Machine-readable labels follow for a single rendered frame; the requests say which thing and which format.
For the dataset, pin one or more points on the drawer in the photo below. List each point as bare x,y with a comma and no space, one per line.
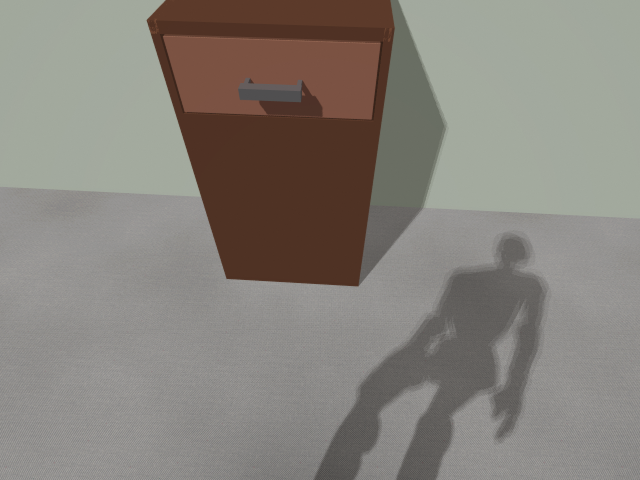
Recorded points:
338,76

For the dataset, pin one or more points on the handle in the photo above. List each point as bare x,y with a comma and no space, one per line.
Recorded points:
270,92

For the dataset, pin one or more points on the cabinet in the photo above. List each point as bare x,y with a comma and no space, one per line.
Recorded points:
287,198

